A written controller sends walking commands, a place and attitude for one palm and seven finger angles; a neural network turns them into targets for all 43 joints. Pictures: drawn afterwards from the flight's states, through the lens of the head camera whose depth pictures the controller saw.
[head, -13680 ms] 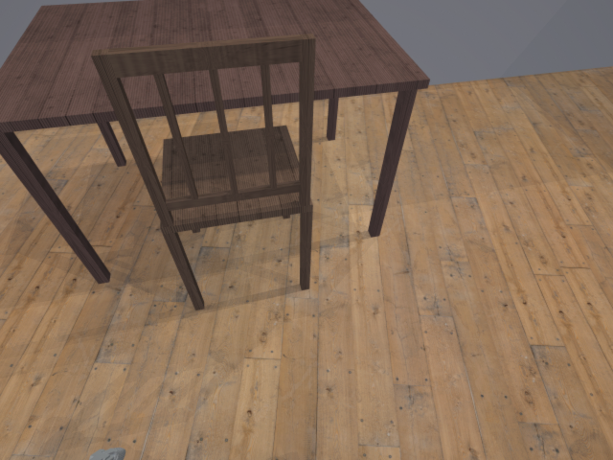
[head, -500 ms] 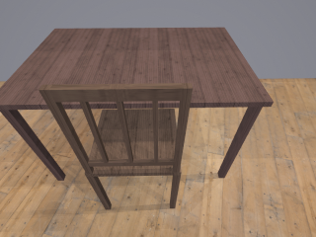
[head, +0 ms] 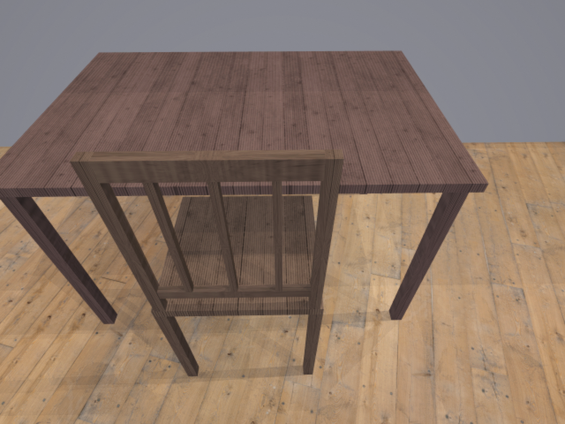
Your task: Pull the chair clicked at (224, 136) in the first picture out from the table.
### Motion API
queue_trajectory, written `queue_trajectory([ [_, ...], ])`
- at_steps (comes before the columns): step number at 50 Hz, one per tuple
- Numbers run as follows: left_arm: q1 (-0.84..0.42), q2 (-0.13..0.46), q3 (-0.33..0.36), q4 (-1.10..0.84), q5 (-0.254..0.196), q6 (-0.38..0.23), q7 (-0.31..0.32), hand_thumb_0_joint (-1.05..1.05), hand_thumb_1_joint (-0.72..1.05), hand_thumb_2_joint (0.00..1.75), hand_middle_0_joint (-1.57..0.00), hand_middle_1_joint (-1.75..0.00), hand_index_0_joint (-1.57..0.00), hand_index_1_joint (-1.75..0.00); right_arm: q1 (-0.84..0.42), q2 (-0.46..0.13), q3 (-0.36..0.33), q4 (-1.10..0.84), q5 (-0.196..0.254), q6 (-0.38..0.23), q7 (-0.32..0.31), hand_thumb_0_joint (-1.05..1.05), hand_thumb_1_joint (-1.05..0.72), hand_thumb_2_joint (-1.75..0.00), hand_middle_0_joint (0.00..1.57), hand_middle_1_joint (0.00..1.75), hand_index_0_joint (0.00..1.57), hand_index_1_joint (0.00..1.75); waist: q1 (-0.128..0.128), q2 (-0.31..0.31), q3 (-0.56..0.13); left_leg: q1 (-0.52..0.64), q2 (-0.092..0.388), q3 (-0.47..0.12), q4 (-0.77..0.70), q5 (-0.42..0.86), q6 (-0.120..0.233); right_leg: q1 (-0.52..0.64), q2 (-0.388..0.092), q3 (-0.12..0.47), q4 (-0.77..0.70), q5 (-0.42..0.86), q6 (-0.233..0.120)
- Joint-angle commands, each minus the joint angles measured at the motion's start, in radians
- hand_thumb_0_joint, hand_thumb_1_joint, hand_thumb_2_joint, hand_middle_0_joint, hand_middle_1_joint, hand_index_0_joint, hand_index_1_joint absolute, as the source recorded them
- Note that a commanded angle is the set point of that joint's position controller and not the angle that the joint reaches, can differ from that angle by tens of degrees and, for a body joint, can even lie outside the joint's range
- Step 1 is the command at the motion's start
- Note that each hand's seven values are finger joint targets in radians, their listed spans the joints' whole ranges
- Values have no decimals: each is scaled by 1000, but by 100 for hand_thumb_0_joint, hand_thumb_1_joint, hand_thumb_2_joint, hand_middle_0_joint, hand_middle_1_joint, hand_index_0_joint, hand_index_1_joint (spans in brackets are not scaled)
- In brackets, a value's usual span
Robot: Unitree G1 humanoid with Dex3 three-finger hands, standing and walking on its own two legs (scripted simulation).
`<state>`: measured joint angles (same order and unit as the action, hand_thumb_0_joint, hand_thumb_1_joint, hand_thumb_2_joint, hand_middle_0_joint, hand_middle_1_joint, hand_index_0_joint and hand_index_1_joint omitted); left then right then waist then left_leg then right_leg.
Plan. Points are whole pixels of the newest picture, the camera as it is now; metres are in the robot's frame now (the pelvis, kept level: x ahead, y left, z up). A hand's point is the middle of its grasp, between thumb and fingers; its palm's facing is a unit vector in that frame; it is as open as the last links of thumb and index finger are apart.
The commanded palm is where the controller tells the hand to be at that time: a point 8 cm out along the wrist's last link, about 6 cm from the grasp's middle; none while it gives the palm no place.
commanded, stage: raise the hand toward the chair's back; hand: left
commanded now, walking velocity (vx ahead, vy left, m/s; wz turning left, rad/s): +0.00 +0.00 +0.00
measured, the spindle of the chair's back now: (225, 242) +0.46 +0.15 -0.05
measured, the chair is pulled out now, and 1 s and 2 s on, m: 0.00 0.00 0.00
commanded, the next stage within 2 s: none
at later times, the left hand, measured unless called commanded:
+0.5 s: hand out of the picture +0.12 +0.17 -0.10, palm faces +0.13 -0.99 -0.01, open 9.9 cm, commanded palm +0.12 +0.23 -0.06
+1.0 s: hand (130, 402) +0.16 +0.22 -0.04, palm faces +0.18 -0.98 -0.07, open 14.3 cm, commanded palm +0.13 +0.27 -0.05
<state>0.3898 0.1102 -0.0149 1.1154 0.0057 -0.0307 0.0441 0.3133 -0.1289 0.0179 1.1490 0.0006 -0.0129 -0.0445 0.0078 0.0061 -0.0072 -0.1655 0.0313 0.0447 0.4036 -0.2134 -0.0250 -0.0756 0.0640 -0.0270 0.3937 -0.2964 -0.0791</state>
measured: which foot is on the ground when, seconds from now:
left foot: down 0.00-1.00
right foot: down 0.00-1.00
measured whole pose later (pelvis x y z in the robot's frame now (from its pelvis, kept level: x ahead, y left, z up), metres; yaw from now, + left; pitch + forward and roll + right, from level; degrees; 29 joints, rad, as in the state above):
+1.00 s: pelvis -0.06 +0.03 -0.10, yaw +2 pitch +15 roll -3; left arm 0.43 0.20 0.10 -0.08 -0.18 -0.45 -0.01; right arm 0.27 -0.26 0.00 0.59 0.01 -0.20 -0.05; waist -0.01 0.03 -0.14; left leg -0.98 0.02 -0.01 1.18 -0.46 0.02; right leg -0.85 0.03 -0.11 1.15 -0.56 -0.05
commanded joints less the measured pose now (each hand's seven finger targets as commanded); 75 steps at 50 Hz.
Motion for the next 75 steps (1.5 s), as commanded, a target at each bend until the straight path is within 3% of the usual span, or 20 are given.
queue_trajectory([
  [1, -632, 423, 154, -1398, -200, -199, 32, 0, 88, 89, -20, -30, -20, -30, -81, -334, -87, -375, 6, -148, -68, 0, -90, -90, 20, 30, 20, 30, -126, 168, -125, 135, -3, 17, 70, 244, 46, -160, -178, 139, -42, 696, 83],
  [2, -380, 277, 74, -1211, -116, -165, 46, 0, 85, 88, -20, -29, -20, -29, -144, -225, -38, -353, 8, -237, -82, 0, -90, -90, 20, 30, 20, 30, -41, 238, -69, 149, -15, 26, 46, 337, 68, -134, -112, 103, 10, 484, 33],
  [3, -249, 187, 26, -1056, -123, -144, 70, 0, 83, 87, -19, -29, -19, -29, -92, -243, -34, -340, 4, -278, -52, 0, -90, -90, 20, 30, 20, 30, -27, 197, -121, 106, -13, 8, 49, 317, 57, -159, -96, 58, 15, 316, 30],
  [6, -54, -32, -128, -1085, -151, -125, 47, 0, 76, 84, -19, -28, -19, -28, -111, -217, -25, -421, 32, -319, -44, 0, -90, -90, 20, 30, 20, 30, -46, -58, -95, 18, -11, -30, 140, 179, 84, -245, -84, 1, 90, 273, 64],
  [10, -101, -83, -129, -907, -172, -319, -37, 0, 67, 80, -18, -26, -18, -26, -122, -257, -70, -493, -3, -355, -14, 0, -90, -90, 20, 30, 20, 30, -71, -370, -11, -340, -41, -103, 326, -107, 62, -619, -85, -11, 205, -130, 89],
  [13, 162, -12, 11, -896, -240, -494, -173, 0, 60, 77, -17, -25, -17, -25, -185, -253, -87, -579, -7, -366, 35, 0, -90, -90, 20, 30, 20, 30, 67, -241, -148, -489, -55, -70, 431, -110, 23, -598, -93, 27, 364, -95, 52],
  [16, 234, 157, 220, -893, -209, -585, -219, 0, 53, 74, -16, -24, -16, -24, -217, -246, -107, -646, -8, -310, 68, 0, -90, -90, 20, 30, 20, 30, 136, -4, -279, -585, -67, -21, 534, -48, 16, -570, -94, 44, 535, 70, 25],
  [20, 8, 107, 79, -1218, -111, -488, -114, 0, 43, 70, -15, -23, -15, -23, -284, -209, -83, -822, 6, -223, 75, 0, -90, -90, 20, 30, 20, 30, 91, 82, -276, -610, -63, -15, 564, -158, 44, -707, -76, 40, 589, -87, 21],
  [24, -135, 116, 80, -1532, -136, -544, -27, 0, 34, 66, -14, -21, -14, -21, -193, -196, -80, -827, -1, -206, 41, 0, -90, -90, 20, 30, 20, 30, 13, 117, -392, -533, -36, -67, 648, -96, 67, -747, -54, 53, 596, -51, 30],
  [28, -229, 76, -29, -1549, -169, -611, -112, 0, 25, 62, -13, -20, -13, -20, -177, -205, -50, -760, -5, -256, 3, 0, -90, -90, 20, 30, 20, 30, -76, 56, -355, -536, -6, -126, 695, -108, 72, -859, -41, 19, 607, -96, 43],
  [31, -154, 56, -80, -1341, -185, -522, -218, 0, 18, 59, -13, -19, -13, -19, -173, -223, -35, -732, 12, -278, -19, 0, -90, -90, 20, 30, 20, 30, -104, 0, -261, -631, -7, -129, 688, -246, 72, -876, -41, 26, 551, -232, 50],
  [34, -51, 129, 0, -1204, -201, -351, -282, 0, 11, 56, -12, -18, -12, -18, -180, -237, -31, -761, 35, -254, -34, 0, -90, -90, 20, 30, 20, 30, -38, -97, -295, -715, -28, -111, 662, -306, 66, -783, -60, 59, 490, -353, 60],
  [36, 13, 205, 123, -1193, -213, -248, -259, 0, 6, 54, -12, -17, -12, -17, -218, -233, -33, -785, 45, -232, -37, 0, -90, -90, 20, 30, 20, 30, 31, -51, -350, -677, -39, -102, 619, -277, 62, -703, -66, 59, 476, -341, 56],
  [41, -9, 214, 244, -1484, -248, -287, -59, 0, -6, 49, -10, -15, -10, -15, -194, -177, -38, -794, 24, -212, -30, 0, -90, -90, 20, 30, 20, 30, 72, 35, -447, -536, -23, -98, 576, -63, 54, -613, -51, -7, 539, -59, 46],
  [48, -71, 130, 59, -1313, -161, -512, -89, 0, -22, 42, -9, -12, -9, -12, -151, -220, -45, -713, 2, -252, -4, 0, -90, -90, 20, 30, 20, 30, -64, 27, -232, -623, -4, -117, 633, -179, 55, -851, -51, -14, 571, -184, 44],
  [52, -19, 175, 86, -1277, -212, -435, -202, 0, -31, 38, -8, -11, -8, -11, -135, -256, -58, -751, 30, -262, -23, 0, -90, -90, 20, 30, 20, 30, -31, 28, -330, -584, -13, -112, 589, -210, 59, -757, -57, -1, 524, -207, 46],
  [56, -9, 300, 257, -1418, -247, -375, -164, 0, -41, 34, -7, -9, -7, -9, -134, -244, -64, -767, 31, -250, -38, 0, -90, -90, 20, 30, 20, 30, 25, 71, -459, -467, -15, -105, 554, -54, 55, -630, -50, -16, 523, -48, 45],
  [64, -119, 175, 145, -1238, -204, -440, -128, 0, -50, 30, -6, -8, -6, -8, -138, -236, -41, -723, 11, -238, -12, 0, -90, -90, 20, 30, 20, 30, -59, 29, -212, -551, -4, -126, 574, -141, 50, -799, -45, -42, 536, -120, 48],
  [72, -131, 311, 286, -1358, -282, -375, -255, 0, -50, 30, -6, -8, -6, -8, -128, -245, -45, -757, 25, -243, -35, 0, -90, -90, 20, 30, 20, 30, 5, 76, -451, -411, -17, -108, 549, 28, 55, -595, -49, -19, 500, 53, 48],
  [75, -162, 285, 298, -1346, -286, -402, -208, 0, -50, 30, -6, -8, -6, -8, -137, -227, -39, -732, 21, -245, -33, 0, -90, -90, 20, 30, 20, 30, -9, 62, -358, -429, -11, -118, 540, 8, 48, -642, -45, -34, 499, 17, 48],
])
